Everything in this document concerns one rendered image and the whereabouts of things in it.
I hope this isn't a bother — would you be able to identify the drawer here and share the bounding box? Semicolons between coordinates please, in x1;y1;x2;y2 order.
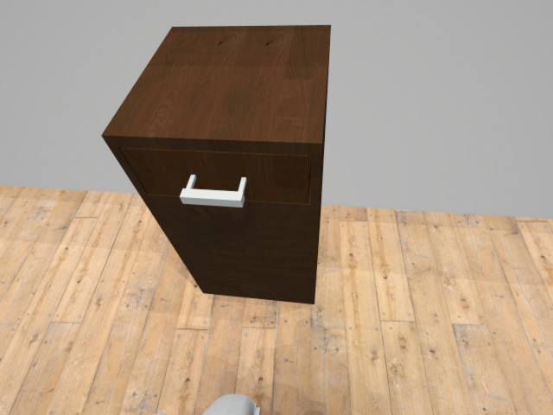
121;147;311;204

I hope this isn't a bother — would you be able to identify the cabinet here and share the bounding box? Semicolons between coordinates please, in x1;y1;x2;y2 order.
101;25;331;304

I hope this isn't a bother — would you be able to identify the left robot thigh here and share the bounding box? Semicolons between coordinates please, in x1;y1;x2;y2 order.
202;394;261;415

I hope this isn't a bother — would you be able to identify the handle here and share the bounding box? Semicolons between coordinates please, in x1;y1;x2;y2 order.
180;175;247;208

